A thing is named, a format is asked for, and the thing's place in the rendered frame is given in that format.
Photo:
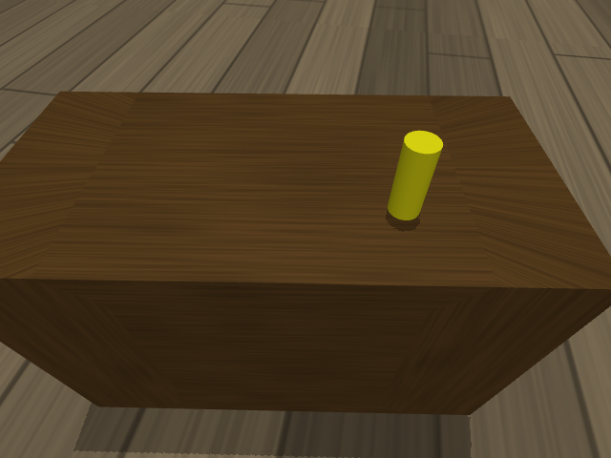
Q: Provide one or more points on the can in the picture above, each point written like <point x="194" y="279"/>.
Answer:
<point x="419" y="155"/>

